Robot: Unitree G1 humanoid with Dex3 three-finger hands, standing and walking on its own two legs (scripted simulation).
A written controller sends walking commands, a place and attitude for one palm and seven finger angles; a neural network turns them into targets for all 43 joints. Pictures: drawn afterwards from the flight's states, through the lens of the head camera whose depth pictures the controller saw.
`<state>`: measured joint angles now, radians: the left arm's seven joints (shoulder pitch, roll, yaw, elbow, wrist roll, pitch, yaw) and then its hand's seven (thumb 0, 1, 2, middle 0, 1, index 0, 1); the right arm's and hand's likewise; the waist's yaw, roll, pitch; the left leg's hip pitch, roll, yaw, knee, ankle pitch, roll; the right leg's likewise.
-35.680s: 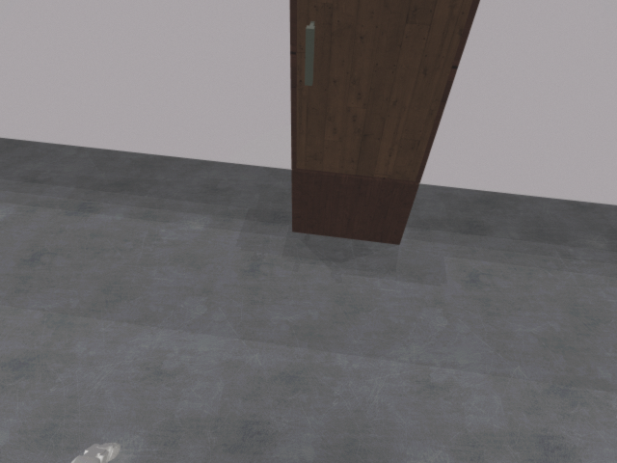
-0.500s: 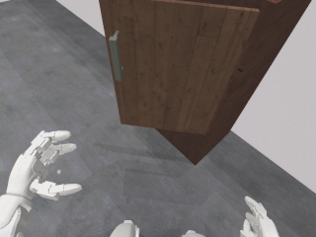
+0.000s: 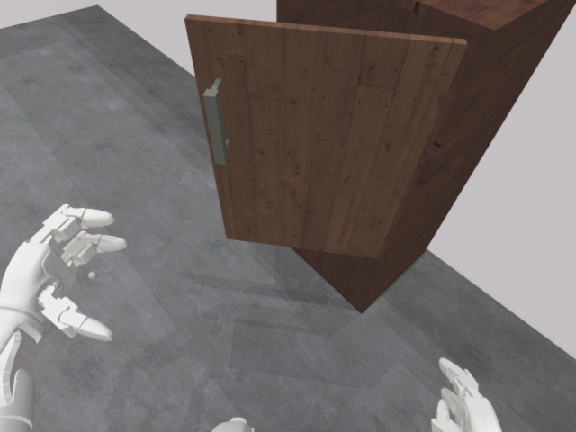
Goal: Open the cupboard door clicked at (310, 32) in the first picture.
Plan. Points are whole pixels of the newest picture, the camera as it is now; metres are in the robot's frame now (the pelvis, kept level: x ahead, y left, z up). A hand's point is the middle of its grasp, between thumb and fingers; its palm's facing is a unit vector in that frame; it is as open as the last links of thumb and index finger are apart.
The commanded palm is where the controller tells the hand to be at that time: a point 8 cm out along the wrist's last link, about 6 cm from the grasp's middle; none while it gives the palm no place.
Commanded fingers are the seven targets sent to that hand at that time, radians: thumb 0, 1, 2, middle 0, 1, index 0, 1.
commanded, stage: raise the hand with hooked fingers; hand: left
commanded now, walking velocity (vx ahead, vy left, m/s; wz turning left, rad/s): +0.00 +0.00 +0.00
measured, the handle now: (219, 123) +0.62 +0.17 +0.07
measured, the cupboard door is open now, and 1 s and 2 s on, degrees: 40 40 40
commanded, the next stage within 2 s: move the hooked fingers beside the handle in 0.56 s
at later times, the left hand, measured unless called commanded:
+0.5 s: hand (105, 264) +0.29 +0.25 +0.09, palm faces -0.04 -1.00 -0.02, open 14.0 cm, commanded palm +0.27 +0.31 +0.09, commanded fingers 0.00 -0.50 0.30 -0.30 -1.20 -0.30 -1.20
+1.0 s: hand (122, 227) +0.35 +0.25 +0.09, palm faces -0.07 -1.00 +0.01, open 14.0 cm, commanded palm +0.33 +0.31 +0.09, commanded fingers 0.00 -0.50 0.30 -0.30 -1.20 -0.30 -1.20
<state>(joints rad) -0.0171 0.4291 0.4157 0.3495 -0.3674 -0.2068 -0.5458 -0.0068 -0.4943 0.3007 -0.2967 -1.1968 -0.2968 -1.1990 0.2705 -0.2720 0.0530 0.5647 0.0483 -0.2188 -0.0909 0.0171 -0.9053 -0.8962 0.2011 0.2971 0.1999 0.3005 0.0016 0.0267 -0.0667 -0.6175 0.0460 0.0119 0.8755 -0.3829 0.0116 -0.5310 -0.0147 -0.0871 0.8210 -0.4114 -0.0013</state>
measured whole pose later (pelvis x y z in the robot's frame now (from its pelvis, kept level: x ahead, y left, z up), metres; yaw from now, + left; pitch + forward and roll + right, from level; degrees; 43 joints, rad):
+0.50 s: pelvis +0.00 -0.01 +0.01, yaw -1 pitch +7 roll -1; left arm -0.06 0.43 0.44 0.44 -0.37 -0.23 -0.57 -0.01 -0.50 0.30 -0.30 -1.20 -0.30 -1.20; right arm 0.29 -0.28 0.04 0.57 0.05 -0.20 -0.09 0.02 -0.91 -0.90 0.20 0.30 0.20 0.30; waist -0.01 0.02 -0.06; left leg -0.58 0.06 0.02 0.82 -0.36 0.00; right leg -0.52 0.00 -0.07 0.79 -0.40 -0.01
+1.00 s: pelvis +0.00 -0.01 +0.00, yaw -1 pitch +9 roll -2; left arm -0.36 0.50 0.43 0.73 -0.32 -0.25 -0.59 -0.01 -0.50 0.30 -0.30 -1.20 -0.30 -1.20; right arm 0.29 -0.29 0.05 0.59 0.05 -0.16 -0.10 0.02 -0.91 -0.90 0.20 0.30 0.20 0.30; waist -0.03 0.01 -0.06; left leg -0.66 0.06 0.02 0.86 -0.36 0.00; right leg -0.59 0.00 -0.08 0.83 -0.40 -0.02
